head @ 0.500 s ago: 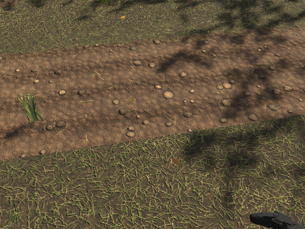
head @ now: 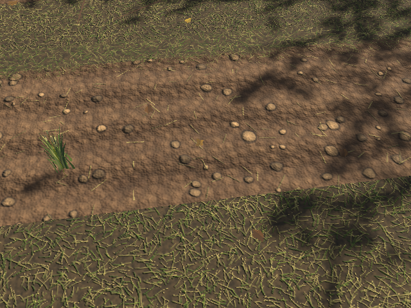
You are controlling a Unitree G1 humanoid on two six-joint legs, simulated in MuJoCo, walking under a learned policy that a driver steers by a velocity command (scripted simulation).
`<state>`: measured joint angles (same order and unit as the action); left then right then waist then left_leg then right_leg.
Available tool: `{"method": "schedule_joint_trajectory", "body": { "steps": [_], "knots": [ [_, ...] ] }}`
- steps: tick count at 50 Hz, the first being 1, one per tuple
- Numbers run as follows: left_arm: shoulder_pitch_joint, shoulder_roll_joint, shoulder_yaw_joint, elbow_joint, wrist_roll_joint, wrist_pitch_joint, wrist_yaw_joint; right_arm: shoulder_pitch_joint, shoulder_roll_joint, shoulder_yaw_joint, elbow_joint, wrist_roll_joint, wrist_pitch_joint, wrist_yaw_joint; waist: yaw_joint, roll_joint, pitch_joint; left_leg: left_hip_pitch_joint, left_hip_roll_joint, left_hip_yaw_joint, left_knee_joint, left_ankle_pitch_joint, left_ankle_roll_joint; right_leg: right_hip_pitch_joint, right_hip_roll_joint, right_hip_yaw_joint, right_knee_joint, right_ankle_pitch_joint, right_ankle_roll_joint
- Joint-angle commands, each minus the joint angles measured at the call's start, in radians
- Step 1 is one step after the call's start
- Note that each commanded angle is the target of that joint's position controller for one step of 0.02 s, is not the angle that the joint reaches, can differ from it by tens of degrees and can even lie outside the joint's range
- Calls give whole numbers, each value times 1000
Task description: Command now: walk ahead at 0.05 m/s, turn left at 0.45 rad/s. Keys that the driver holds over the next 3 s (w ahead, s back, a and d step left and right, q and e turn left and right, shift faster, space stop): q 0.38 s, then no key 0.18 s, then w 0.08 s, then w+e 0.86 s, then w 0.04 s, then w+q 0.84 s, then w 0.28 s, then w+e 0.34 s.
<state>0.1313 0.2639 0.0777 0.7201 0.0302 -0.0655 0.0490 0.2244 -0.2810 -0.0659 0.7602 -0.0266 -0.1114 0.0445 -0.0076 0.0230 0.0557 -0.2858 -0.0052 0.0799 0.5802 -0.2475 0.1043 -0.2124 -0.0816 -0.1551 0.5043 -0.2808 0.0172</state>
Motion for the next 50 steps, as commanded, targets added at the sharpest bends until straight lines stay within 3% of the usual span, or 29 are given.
{"method": "schedule_joint_trajectory", "body": {
  "steps": [1,2,3,4,6,7,10,12,14,21,24,27,28,29,30,31,32,34,35,37,39,41,44,45,46,47,48,49,50],
  "knots": [
    [-27,89,28,-99,17,0,-11,76,-149,-44,-76,14,-36,3,11,90,-158,242,128,-206,-139,668,169,-65,-71,-9,108,-7,-43],
    [-55,79,17,-145,13,-8,-13,169,-264,-78,-92,10,-46,0,-54,198,-211,445,327,-548,-210,918,367,-288,83,28,345,-397,52],
    [-112,108,21,-138,4,-7,-29,247,-248,-90,-49,-33,-59,-3,-108,50,-157,503,351,-542,-214,953,352,-451,74,169,477,-495,66],
    [-119,110,19,-140,-1,-4,-25,239,-227,-94,-30,-41,-62,-1,-93,22,-133,504,338,-489,-203,882,299,-505,36,225,565,-464,75],
    [-61,145,28,-111,30,-5,-6,140,-137,-64,-49,-2,-44,-1,-26,29,-132,385,310,-419,-210,892,261,-458,5,244,643,-390,75],
    [-25,137,24,-95,40,-4,-1,94,-128,-60,-71,0,-27,1,15,20,-120,284,283,-383,-235,863,247,-386,2,241,639,-323,80],
    [17,113,12,-72,29,5,-7,50,-148,-58,-118,-15,-9,5,39,23,-125,174,200,-320,-260,777,224,-286,35,212,589,-98,90],
    [35,124,10,-64,20,17,-14,68,-165,-62,-131,-17,-18,10,35,39,-121,177,191,-337,-252,740,220,-285,37,206,543,-67,103],
    [39,109,-3,-68,28,29,-20,78,-171,-60,-148,-24,-15,15,19,50,-121,154,185,-359,-221,686,216,-271,33,193,517,-71,116],
    [8,97,-36,-81,20,22,-18,102,-172,-47,-203,-4,-4,22,-56,78,-135,191,214,-545,-154,519,223,-297,48,182,361,-173,116],
    [42,91,-47,-69,11,17,-37,55,-158,-31,-225,16,10,25,-41,54,-135,125,196,-566,-136,456,189,-212,51,168,223,-154,103],
    [87,73,-54,-60,-22,9,-69,-19,-137,-5,-211,33,41,57,32,14,-131,-37,134,-558,-116,357,144,32,64,142,-49,156,44],
    [84,102,-46,-81,-27,0,-73,4,-105,9,-196,32,48,63,35,9,-153,-86,106,-539,-94,244,81,113,7,191,-80,306,-27],
    [117,175,-39,-93,-28,-20,-78,108,-35,27,-196,37,54,60,-11,-155,-204,-183,-23,-383,18,-161,-70,236,-185,396,-140,533,-232],
    [94,156,-43,-94,-7,-25,-99,149,-59,15,-173,2,56,48,-25,-150,-157,-249,-62,-264,113,-364,-165,189,-278,522,-179,290,-351],
    [156,192,-17,-70,3,-23,-94,61,-126,-10,-175,-34,64,19,52,-110,-87,-283,-57,-184,264,-428,-188,122,-266,530,-253,-101,-352],
    [231,202,-7,-48,-3,-35,-83,-14,-142,-18,-181,-70,66,-15,99,-128,-31,-373,-40,-157,441,-413,-187,116,-254,575,-327,-336,-343],
    [165,76,-45,-71,8,-61,-60,-38,-108,-9,-179,-68,43,-57,65,-143,20,-490,-1,-241,539,-245,-175,157,-233,620,-364,-276,-322],
    [167,46,-53,-66,11,-63,-50,-60,-72,3,-182,-65,32,-58,71,-104,4,-502,5,-229,517,-195,-168,204,-205,574,-368,-202,-312],
    [183,67,-44,-47,1,-58,-45,-61,-34,15,-181,-58,33,-42,60,-68,-15,-433,38,-146,395,-139,-165,209,-138,462,-374,-129,-279],
    [199,99,-29,-42,-4,-55,-61,-61,-21,19,-168,-51,38,-19,64,-106,-8,-219,31,-46,252,-151,-170,69,-75,362,-375,-99,-266],
    [216,132,-13,-36,5,-50,-84,-86,-5,25,-185,-46,41,-5,69,-142,1,-70,12,-7,204,-201,-163,-38,-76,362,-344,-71,-286],
    [156,156,4,-55,-3,-40,-103,-11,-32,23,-177,-30,23,-17,9,-120,2,81,-8,-9,-70,-44,-104,-59,-106,438,-224,-73,-320],
    [133,154,3,-59,8,-31,-109,30,-42,21,-169,-27,11,-24,-15,-122,-9,196,-12,-22,-114,4,-81,-121,-106,453,-163,-40,-321],
    [130,112,-9,-60,25,-32,-111,121,-69,13,-153,-26,-6,-32,-59,-82,-45,341,19,-64,-117,33,-46,-213,-67,443,-25,-52,-289],
    [170,11,-36,-61,37,-40,-115,292,-130,-5,-116,-41,-21,-55,-117,75,-146,539,190,-234,-152,132,74,-346,68,340,296,-156,-193],
    [184,-60,-54,-116,37,-71,-129,359,-209,-20,-131,-44,-28,-59,-111,239,-150,616,449,-688,-282,224,338,-645,172,252,571,-327,-112],
    [138,17,-31,-81,23,-80,-123,345,-134,-4,-100,-41,-24,-46,-107,56,-20,481,492,-656,-345,79,324,-711,87,320,704,-289,-110],
    [145,39,-25,-56,21,-69,-102,255,-75,12,-102,-23,-19,-33,-56,38,46,384,441,-517,-352,-43,251,-697,42,285,776,-206,-102]
  ]
}}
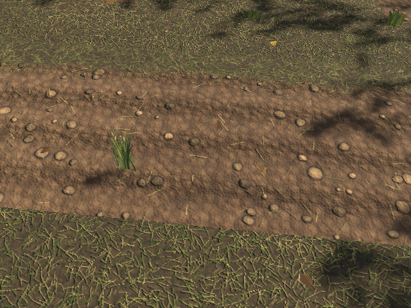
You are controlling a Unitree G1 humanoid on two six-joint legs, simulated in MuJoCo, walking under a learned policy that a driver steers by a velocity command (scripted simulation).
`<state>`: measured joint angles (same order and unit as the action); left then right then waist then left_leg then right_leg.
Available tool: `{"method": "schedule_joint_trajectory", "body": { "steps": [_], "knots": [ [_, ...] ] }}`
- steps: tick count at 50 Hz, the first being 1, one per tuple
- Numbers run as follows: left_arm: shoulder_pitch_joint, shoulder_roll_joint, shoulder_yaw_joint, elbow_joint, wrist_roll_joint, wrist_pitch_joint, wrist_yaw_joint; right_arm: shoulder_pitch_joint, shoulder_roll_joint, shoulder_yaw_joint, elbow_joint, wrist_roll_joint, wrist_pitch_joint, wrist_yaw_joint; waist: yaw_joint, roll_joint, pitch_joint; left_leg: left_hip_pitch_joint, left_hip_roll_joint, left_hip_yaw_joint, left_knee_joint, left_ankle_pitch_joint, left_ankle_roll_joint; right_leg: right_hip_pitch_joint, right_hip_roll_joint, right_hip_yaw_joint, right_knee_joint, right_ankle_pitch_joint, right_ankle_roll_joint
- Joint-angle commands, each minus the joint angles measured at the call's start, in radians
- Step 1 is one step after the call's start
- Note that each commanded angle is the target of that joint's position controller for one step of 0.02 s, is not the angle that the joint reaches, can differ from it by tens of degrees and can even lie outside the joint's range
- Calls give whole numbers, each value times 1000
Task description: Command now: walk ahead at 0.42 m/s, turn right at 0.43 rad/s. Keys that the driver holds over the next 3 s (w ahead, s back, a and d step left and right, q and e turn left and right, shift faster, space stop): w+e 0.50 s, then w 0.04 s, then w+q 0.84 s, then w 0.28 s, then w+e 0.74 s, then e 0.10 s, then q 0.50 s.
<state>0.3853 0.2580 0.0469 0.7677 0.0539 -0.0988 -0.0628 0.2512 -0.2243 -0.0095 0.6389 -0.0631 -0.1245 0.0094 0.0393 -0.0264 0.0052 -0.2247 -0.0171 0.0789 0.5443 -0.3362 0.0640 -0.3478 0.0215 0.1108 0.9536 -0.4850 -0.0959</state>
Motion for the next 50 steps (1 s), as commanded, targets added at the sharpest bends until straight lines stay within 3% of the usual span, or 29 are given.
{"method": "schedule_joint_trajectory", "body": {
  "steps": [1,3,4,5,7,8,10,12,14,15,16,17,20,22,23,24,25,26,27,28,29,31,35,39,42,45,48,49,50],
  "knots": [
    [-105,53,10,-83,9,-23,22,172,-51,-18,7,13,3,5,-80,86,101,249,383,-411,-337,-23,229,-528,-89,6,314,89,7],
    [-141,17,-7,-85,30,-11,8,136,-14,-2,13,0,6,-12,-60,93,90,210,304,-248,-347,162,163,-471,-100,-7,221,242,6],
    [-166,4,-11,-88,11,-8,-12,141,-33,-8,18,-13,3,-22,-70,84,60,215,286,-188,-356,265,155,-447,-93,-29,190,298,19],
    [-155,-35,-34,-81,12,-5,-40,150,-49,-10,33,-51,3,-35,-70,46,59,202,267,-130,-331,296,141,-436,-112,-16,179,431,24],
    [-181,-9,-32,-78,7,1,-64,184,-51,-6,65,-53,1,-41,-91,73,62,202,247,-70,-306,292,145,-475,-111,-43,101,576,42],
    [-204,5,-30,-82,21,-4,-60,204,-10,12,91,-42,-11,-47,-87,69,81,243,222,-56,-289,244,123,-523,-128,-1,-55,726,51],
    [-273,18,-30,-89,9,-5,-50,289,-34,15,145,-30,-15,-35,-118,61,82,193,192,5,-262,230,124,-447,-110,-49,-238,939,58],
    [-315,-1,-41,-110,15,12,-49,324,-38,28,185,-54,0,-4,-116,80,127,67,212,32,-245,188,130,-307,-103,-92,-265,996,32],
    [-343,26,-39,-127,21,25,-45,330,-45,37,224,-52,-4,14,-96,61,178,77,249,8,-229,206,126,-295,-111,-78,-282,943,12],
    [-363,39,-40,-128,31,30,-41,329,-54,37,247,-39,-10,14,-93,37,198,125,249,15,-209,205,120,-309,-112,-82,-325,885,4],
    [-514,56,-4,-166,-145,36,-33,259,-150,-27,232,144,20,-28,-116,5,275,110,253,41,-91,307,58,-398,-42,-29,-373,889,-1],
    [-530,37,-17,-174,-150,40,-41,297,-166,-26,245,141,39,-52,-128,-12,227,211,268,74,-5,370,36,-429,-45,-56,-421,907,1],
    [-503,-8,-14,-153,-97,65,-76,341,-137,-30,246,91,73,-73,-142,46,109,248,257,117,208,516,-6,-231,-25,-146,-510,909,2],
    [-299,36,17,-70,-87,83,-62,312,-139,-37,238,85,77,-68,-49,83,11,199,247,95,491,632,0,28,-12,-166,-514,852,-21],
    [-109,89,49,1,-80,89,-36,256,-147,-44,234,91,69,-53,67,42,-43,39,207,114,764,613,-29,305,-3,-189,-587,918,-61],
    [38,156,70,58,-72,95,-5,232,-121,-52,228,84,50,-39,138,-164,-63,-308,51,136,1280,-172,-109,631,-113,-51,-587,1133,-157],
    [44,257,71,54,-48,69,15,347,-64,-29,158,70,11,-18,38,-295,-286,-674,45,-58,1481,-489,-113,1035,-252,165,-184,1608,-278],
    [85,242,75,40,-61,72,22,314,-151,-34,102,93,-14,-7,99,-198,-506,-719,70,-190,1457,-473,-133,1114,-343,315,-236,1448,-420],
    [121,230,76,51,-56,82,29,249,-147,-25,59,128,-27,3,84,-61,-491,-821,97,-210,1315,-360,-108,1038,-373,428,-433,822,-422],
    [-5,184,62,42,-66,90,38,169,-138,-29,54,122,-14,-25,26,96,-358,-843,120,-133,1293,-256,-104,821,-372,470,-584,435,-356],
    [-116,173,50,0,-56,65,47,181,-149,-39,62,130,-4,-40,-43,82,-292,-770,147,-195,1139,-57,-101,555,-455,566,-630,369,-358],
    [-292,107,26,-8,-64,36,36,201,-134,-53,119,78,49,-57,-143,123,-66,-480,215,-211,831,8,-150,40,-339,342,-665,538,-278],
    [-223,131,37,53,-53,7,64,28,-77,-43,78,64,39,-50,-81,-27,-24,-301,192,-160,401,276,-138,-95,-174,51,-691,664,-186],
    [-147,145,44,83,-63,14,69,-118,-79,-40,44,95,44,-26,2,-11,0,-362,149,-144,192,400,-76,98,-211,33,-718,532,-148],
    [-84,154,50,112,-67,28,69,-227,-90,-43,-6,95,40,-6,37,3,54,-492,123,-150,129,313,-31,276,-264,42,-709,479,-125],
    [-81,168,56,114,-68,46,70,-243,-93,-47,-33,88,41,18,28,-20,39,-500,90,-105,105,174,9,394,-283,4,-643,614,-90],
    [-159,159,50,81,-71,53,79,69,-182,-102,47,81,48,20,-138,22,-153,46,3,-53,24,241,85,212,-169,-157,-241,965,-4],
    [-117,103,26,37,-49,29,75,201,-314,-139,56,78,50,13,-155,225,-270,425,237,-487,-30,200,235,-183,-41,-222,170,609,79],
    [-130,99,18,40,-33,-6,58,249,-280,-126,58,89,49,16,-167,307,-376,615,342,-859,-194,139,316,-423,59,-64,335,-24,89]
  ]
}}
Over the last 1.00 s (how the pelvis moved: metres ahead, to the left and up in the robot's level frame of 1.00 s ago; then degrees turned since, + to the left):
0.08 0.01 0.00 11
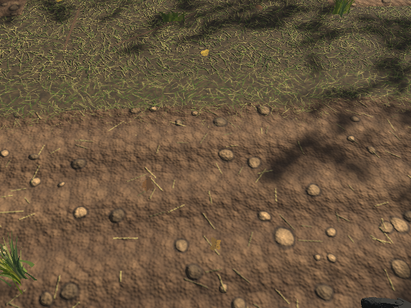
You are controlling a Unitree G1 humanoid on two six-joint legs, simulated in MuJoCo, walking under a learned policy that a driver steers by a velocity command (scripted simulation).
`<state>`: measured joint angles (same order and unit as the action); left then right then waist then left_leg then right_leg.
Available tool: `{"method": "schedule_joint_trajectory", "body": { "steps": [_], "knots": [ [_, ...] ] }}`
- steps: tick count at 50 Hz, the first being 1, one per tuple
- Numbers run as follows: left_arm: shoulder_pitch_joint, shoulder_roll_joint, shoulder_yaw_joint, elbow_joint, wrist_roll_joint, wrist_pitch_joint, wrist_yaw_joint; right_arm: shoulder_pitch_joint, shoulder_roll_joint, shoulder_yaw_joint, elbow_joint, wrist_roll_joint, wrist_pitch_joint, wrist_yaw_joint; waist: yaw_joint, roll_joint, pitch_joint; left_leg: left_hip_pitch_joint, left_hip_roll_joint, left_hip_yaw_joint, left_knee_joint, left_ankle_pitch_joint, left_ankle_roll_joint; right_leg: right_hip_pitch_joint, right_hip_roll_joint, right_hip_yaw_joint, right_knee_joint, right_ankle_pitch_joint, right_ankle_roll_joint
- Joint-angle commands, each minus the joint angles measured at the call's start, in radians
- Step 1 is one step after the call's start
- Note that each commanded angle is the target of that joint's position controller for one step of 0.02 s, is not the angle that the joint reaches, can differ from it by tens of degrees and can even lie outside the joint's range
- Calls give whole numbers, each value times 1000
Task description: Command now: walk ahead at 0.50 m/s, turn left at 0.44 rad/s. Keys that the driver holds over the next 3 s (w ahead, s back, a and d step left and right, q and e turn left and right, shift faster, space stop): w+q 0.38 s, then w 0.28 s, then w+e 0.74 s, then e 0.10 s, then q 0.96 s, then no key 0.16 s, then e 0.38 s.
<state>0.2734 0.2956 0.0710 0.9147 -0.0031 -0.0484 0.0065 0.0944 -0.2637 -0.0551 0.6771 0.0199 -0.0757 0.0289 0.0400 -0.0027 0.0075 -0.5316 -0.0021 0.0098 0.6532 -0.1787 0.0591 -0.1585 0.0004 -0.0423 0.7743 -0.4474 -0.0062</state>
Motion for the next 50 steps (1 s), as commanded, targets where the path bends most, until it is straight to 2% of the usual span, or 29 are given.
{"method": "schedule_joint_trajectory", "body": {
  "steps": [1,2,3,4,7,12,17,20,21,22,23,24,25,26,27,28,29,31,33,36,38,41,43,45,46,47,48,49,50],
  "knots": [
    [-67,114,10,-119,-11,-79,-25,378,-193,-63,15,-4,0,-6,-173,215,-302,908,320,-728,-327,-124,280,-737,20,158,570,-37,-23],
    [-129,106,5,-136,-25,-90,-25,308,-177,-60,-5,-12,2,-13,-153,137,-189,775,288,-604,-333,-75,248,-744,-22,142,515,33,-36],
    [-152,99,6,-135,-7,-90,-20,235,-162,-55,-20,-14,7,-15,-112,34,-106,608,254,-508,-352,24,225,-688,-56,130,413,95,-32],
    [-146,101,13,-132,9,-78,-11,184,-139,-47,-36,-19,7,-17,-70,16,-82,493,228,-448,-379,120,210,-598,-85,129,334,133,-26],
    [-122,80,16,-137,18,-48,-2,148,-143,-50,-44,-5,2,-24,-22,66,-75,348,168,-347,-413,275,209,-481,-71,108,200,201,21],
    [-304,31,-2,-201,10,-51,-8,231,-163,-63,-5,9,4,-42,-73,86,-33,288,98,-272,-416,217,153,-410,-8,95,-149,492,45],
    [-402,57,2,-255,-6,-66,-22,295,-154,-66,32,15,15,-47,-105,104,-9,363,127,-375,-357,128,134,-362,18,125,-292,511,29],
    [-356,85,12,-247,-10,-89,-29,285,-150,-68,34,7,25,-59,-77,133,-23,444,151,-436,-275,190,124,-296,19,120,-340,405,-4],
    [-278,97,21,-224,-5,-96,-27,272,-136,-62,31,6,26,-58,-39,137,-59,447,126,-418,-213,288,107,-186,25,94,-381,417,-30],
    [-159,130,35,-198,11,-101,-23,255,-102,-49,20,1,22,-52,15,123,-151,395,81,-372,-68,357,80,16,-35,129,-356,432,-77],
    [12,186,49,-180,19,-97,-16,256,-64,-31,2,-18,17,-49,78,11,-292,243,9,-285,205,162,41,288,-196,314,-327,414,-145],
    [90,233,66,-130,18,-84,-26,431,-18,-17,5,19,10,-46,4,-339,-372,-114,-112,-210,498,-374,-27,561,-387,755,-409,220,-323],
    [62,136,44,-142,-15,-80,-31,410,-116,-30,35,26,8,-51,29,-214,-279,-231,-41,-238,612,-376,-29,509,-387,803,-462,10,-303],
    [11,82,29,-153,-16,-74,-28,287,-157,-41,19,17,8,-49,52,-121,-148,-261,-10,-217,631,-283,-30,381,-339,650,-479,31,-260],
    [-38,77,21,-162,-3,-68,-27,216,-144,-38,3,3,6,-51,34,-43,-79,-233,23,-182,602,-215,-31,255,-301,546,-503,144,-238],
    [-60,63,16,-156,2,-64,-27,166,-131,-38,-14,-12,-1,-48,18,-26,-30,-220,47,-167,547,-175,-32,169,-269,482,-524,249,-235],
    [-64,53,8,-152,12,-65,-26,167,-114,-38,-21,-13,-3,-42,-8,-45,-28,-176,72,-154,507,-150,-28,121,-239,421,-543,334,-223],
    [-52,50,7,-136,4,-68,-29,178,-76,-29,-22,-9,-2,-35,-27,-80,-37,-149,91,-117,428,-146,-35,90,-218,356,-568,438,-231],
    [-30,87,15,-117,-8,-68,-24,119,-51,-16,-46,-14,-1,-34,-20,-73,-18,-167,107,-85,323,-108,-52,67,-223,306,-601,507,-241],
    [0,121,23,-102,-21,-53,-17,4,-24,0,-78,-21,-11,-30,5,-65,-4,-100,90,-47,104,57,-69,18,-175,235,-612,559,-219],
    [35,133,24,-90,-27,-44,-14,-52,-28,2,-87,-13,-17,-23,24,-69,3,-27,57,-35,-12,161,-80,-6,-154,208,-599,557,-203],
    [103,132,22,-65,-35,-30,-10,-127,-48,-4,-110,-3,-26,-9,41,-76,13,26,28,-45,-109,195,-80,29,-179,247,-559,509,-189],
    [112,145,26,-60,-35,-21,-3,-127,-77,-15,-115,-1,-34,-4,18,-89,9,85,22,-59,-166,157,-63,57,-202,290,-511,479,-168],
    [101,147,26,-62,-30,-16,1,-4,-122,-39,-79,-7,-39,-13,-59,-84,-50,300,10,-40,-224,130,-24,24,-166,273,-383,578,-131],
    [85,115,14,-77,-19,-20,-1,132,-168,-58,-54,-21,-41,-23,-129,-60,-147,524,86,-95,-193,144,19,-75,-112,238,-198,545,-98],
    [119,33,-10,-109,-7,-32,0,280,-250,-78,-39,-41,-33,-33,-168,109,-303,878,319,-358,-168,127,114,-373,3,136,147,263,-34],
    [188,19,-21,-121,-26,-43,1,323,-237,-75,-15,-30,-21,-26,-148,322,-411,956,454,-679,-276,-55,202,-557,29,145,373,-148,-18],
    [146,108,6,-116,-45,-39,3,285,-159,-54,-15,-23,-17,-25,-149,207,-283,850,412,-632,-319,-184,179,-631,-25,184,475,-97,-17],
    [75,121,12,-134,-45,-33,3,226,-124,-41,-18,-18,-16,-26,-136,160,-165,720,374,-493,-348,-170,150,-646,-59,157,485,-14,-18]
  ]
}}
Over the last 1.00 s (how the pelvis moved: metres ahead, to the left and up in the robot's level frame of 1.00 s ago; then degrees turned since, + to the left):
0.54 -0.07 -0.17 -12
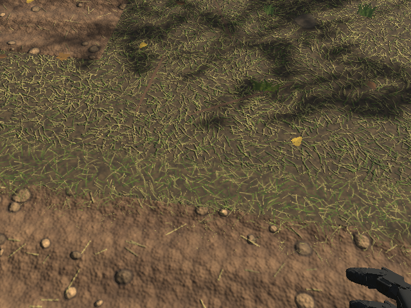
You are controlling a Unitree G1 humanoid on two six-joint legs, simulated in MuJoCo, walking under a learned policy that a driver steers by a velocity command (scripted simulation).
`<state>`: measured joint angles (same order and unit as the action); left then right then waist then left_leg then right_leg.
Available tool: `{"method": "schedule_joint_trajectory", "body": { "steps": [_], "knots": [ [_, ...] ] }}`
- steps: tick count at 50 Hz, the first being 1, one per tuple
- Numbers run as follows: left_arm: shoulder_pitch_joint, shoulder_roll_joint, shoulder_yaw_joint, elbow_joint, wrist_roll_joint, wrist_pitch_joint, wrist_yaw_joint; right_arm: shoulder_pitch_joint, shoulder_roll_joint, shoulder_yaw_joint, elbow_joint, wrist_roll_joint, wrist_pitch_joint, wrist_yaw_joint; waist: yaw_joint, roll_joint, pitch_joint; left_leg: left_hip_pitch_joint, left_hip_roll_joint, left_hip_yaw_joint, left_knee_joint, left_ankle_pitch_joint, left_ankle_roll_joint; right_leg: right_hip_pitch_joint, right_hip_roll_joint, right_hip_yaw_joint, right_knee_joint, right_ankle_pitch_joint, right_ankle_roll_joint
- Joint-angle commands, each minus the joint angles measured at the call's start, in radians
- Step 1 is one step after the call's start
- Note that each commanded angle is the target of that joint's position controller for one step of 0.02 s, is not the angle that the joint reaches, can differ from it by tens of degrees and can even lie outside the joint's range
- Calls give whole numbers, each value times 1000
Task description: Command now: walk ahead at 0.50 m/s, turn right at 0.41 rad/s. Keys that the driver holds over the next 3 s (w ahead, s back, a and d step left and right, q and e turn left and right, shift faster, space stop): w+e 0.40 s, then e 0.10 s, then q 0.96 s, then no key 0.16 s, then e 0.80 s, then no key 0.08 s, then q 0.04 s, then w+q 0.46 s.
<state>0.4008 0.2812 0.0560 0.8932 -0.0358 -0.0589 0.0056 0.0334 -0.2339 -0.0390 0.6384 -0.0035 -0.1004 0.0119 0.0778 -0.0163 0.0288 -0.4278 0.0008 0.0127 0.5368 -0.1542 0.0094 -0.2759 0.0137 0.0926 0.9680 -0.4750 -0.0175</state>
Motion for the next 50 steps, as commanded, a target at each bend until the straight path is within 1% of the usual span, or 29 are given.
{"method": "schedule_joint_trajectory", "body": {
  "steps": [1,2,3,4,6,9,12,17,19,20,21,22,23,24,25,26,27,28,29,32,35,37,39,41,45,47,48,49,50],
  "knots": [
    [-83,123,29,-118,-1,-16,5,223,-130,-48,26,0,6,-4,-141,126,-116,489,331,-405,-273,-132,189,-493,-102,8,261,78,-3],
    [-88,109,34,-119,9,-4,5,178,-101,-41,32,-5,0,-1,-110,125,-69,397,300,-327,-313,-70,180,-454,-126,13,226,121,-4],
    [-74,85,32,-122,6,8,2,149,-104,-43,41,-8,-5,0,-82,151,-43,322,290,-272,-346,-25,179,-406,-143,12,205,145,1],
    [-77,65,29,-125,5,19,0,133,-101,-46,49,-5,-12,1,-71,146,-27,285,281,-221,-372,25,181,-390,-149,8,192,168,7],
    [-109,53,30,-144,8,32,-1,131,-119,-55,69,-7,-22,-3,-61,115,-12,271,278,-136,-400,111,186,-410,-151,12,146,237,17],
    [-175,43,25,-171,15,34,-15,151,-150,-67,97,-6,-21,-12,-72,79,-3,295,265,-20,-410,185,179,-417,-149,3,-14,392,22],
    [-277,33,15,-203,15,27,-37,176,-185,-76,118,1,-12,-21,-107,69,20,306,256,70,-415,186,157,-369,-134,-48,-180,507,11],
    [-399,61,17,-269,17,35,-57,237,-235,-95,162,27,13,-23,-136,67,58,450,304,124,-358,209,125,-379,-112,-102,-308,397,-36],
    [-373,86,30,-280,20,39,-60,232,-264,-103,167,37,26,-25,-104,90,22,489,305,158,-241,488,104,-290,-60,-159,-327,288,-73],
    [-292,110,47,-265,20,42,-58,220,-275,-105,166,42,35,-26,-52,95,-33,482,287,187,-107,658,87,-166,-13,-198,-352,266,-97],
    [-126,165,80,-218,19,44,-50,213,-257,-97,160,42,43,-29,33,69,-113,411,236,223,122,735,50,63,46,-216,-416,332,-130],
    [19,271,115,-191,19,53,-28,236,-211,-76,134,8,39,-33,75,-72,-214,151,180,230,460,391,-17,369,-92,16,-427,522,-195],
    [-52,364,117,-223,27,43,-25,319,-90,-34,79,-25,15,-23,-55,-296,-332,-241,-30,97,787,-490,-82,623,-340,568,-537,527,-396],
    [-38,277,92,-256,29,31,-34,225,-181,-48,89,11,-9,-14,30,-133,-411,-297,-3,-88,873,-499,-66,629,-365,610,-601,598,-392],
    [-77,228,77,-251,29,19,-37,158,-204,-53,66,37,-16,-13,22,-86,-292,-350,31,-80,853,-413,-48,540,-334,448,-590,720,-354],
    [-131,177,62,-249,20,15,-34,171,-191,-49,89,26,-14,-22,-20,-5,-214,-322,85,-67,774,-326,-42,407,-293,308,-577,802,-303],
    [-190,135,50,-254,19,16,-28,179,-195,-53,107,7,-6,-31,-51,5,-167,-261,119,-62,702,-274,-45,282,-264,226,-591,846,-269],
    [-227,109,37,-263,34,17,-24,206,-198,-56,120,8,10,-31,-86,-17,-159,-182,135,-66,682,-246,-43,192,-249,175,-618,902,-256],
    [-239,106,34,-257,45,12,-23,232,-183,-54,132,9,26,-31,-102,-28,-163,-124,133,-59,662,-219,-48,133,-244,141,-639,964,-255],
    [-250,101,27,-215,56,-8,-15,252,-138,-43,154,7,53,-37,-125,-32,-152,-70,126,-58,528,-109,-63,68,-218,16,-681,1051,-244],
    [-272,95,21,-183,61,-5,0,199,-118,-32,152,10,58,-33,-106,-51,-130,-42,122,-62,326,48,-64,81,-183,-82,-702,988,-198],
    [-264,107,22,-160,67,1,8,152,-122,-30,142,17,59,-26,-79,-53,-114,-31,110,-59,237,110,-61,111,-191,-102,-717,942,-187],
    [-251,134,30,-138,63,15,14,117,-145,-38,120,20,63,-20,-61,-56,-90,-72,98,-52,210,77,-57,167,-221,-92,-715,900,-196],
    [-245,138,34,-125,55,35,20,96,-153,-43,100,18,70,-13,-53,-50,-67,-119,94,-48,196,-5,-49,222,-255,-76,-692,861,-208],
    [-249,142,41,-125,36,75,37,82,-139,-45,66,18,83,9,-51,-56,-49,-158,73,-10,170,-161,-25,299,-306,-49,-599,883,-208],
    [-265,149,46,-134,23,89,47,105,-129,-46,62,25,82,22,-70,-59,-65,-100,44,28,75,-139,0,318,-299,-65,-519,962,-178],
    [-274,152,47,-138,16,94,53,144,-135,-51,69,24,78,25,-97,-52,-88,-6,17,46,-31,-39,23,297,-266,-101,-443,1001,-141],
    [-253,149,49,-136,18,89,55,200,-183,-68,77,16,74,18,-120,-3,-134,145,27,-15,-113,198,65,229,-200,-151,-312,954,-79],
    [-273,121,40,-178,53,73,51,261,-305,-100,70,0,73,1,-117,189,-202,373,213,-293,-83,699,177,-19,-73,-217,-54,606,6]
  ]
}}
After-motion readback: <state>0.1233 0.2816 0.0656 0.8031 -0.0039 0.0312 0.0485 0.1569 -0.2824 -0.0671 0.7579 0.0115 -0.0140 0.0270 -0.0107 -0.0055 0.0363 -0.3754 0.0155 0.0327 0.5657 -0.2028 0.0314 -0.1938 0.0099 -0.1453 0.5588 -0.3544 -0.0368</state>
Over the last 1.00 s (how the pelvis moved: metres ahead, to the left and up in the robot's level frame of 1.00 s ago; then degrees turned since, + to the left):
0.52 0.12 0.01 12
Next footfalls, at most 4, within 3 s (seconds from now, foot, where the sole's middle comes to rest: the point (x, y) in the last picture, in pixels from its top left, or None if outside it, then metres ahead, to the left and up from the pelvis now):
0.42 right None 0.34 -0.19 -0.77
0.98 left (231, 299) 0.49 -0.02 -0.77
1.42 right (307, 305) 0.48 -0.26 -0.77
1.76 left None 0.42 0.00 -0.77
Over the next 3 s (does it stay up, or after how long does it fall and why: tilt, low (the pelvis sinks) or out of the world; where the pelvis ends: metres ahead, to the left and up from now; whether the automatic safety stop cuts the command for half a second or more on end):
stays up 0.53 -0.20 0.01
